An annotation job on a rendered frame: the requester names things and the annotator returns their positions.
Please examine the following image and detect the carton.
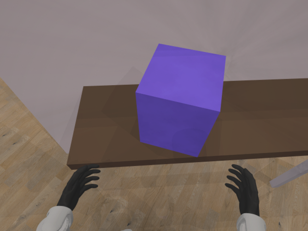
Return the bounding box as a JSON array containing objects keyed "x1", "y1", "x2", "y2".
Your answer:
[{"x1": 135, "y1": 44, "x2": 226, "y2": 157}]

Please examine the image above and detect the left robot hand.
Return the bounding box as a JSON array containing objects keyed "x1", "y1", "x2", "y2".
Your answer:
[{"x1": 57, "y1": 164, "x2": 100, "y2": 211}]

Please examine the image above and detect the robot right forearm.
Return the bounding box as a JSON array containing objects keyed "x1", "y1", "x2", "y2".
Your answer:
[{"x1": 236, "y1": 213, "x2": 266, "y2": 231}]

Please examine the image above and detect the right robot hand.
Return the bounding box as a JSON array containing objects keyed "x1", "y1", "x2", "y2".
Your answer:
[{"x1": 225, "y1": 164, "x2": 259, "y2": 216}]

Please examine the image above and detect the table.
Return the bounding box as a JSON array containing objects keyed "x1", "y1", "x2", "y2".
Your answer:
[{"x1": 66, "y1": 78, "x2": 308, "y2": 188}]

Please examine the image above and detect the robot left forearm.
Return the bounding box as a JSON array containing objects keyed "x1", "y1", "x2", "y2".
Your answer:
[{"x1": 36, "y1": 206, "x2": 73, "y2": 231}]

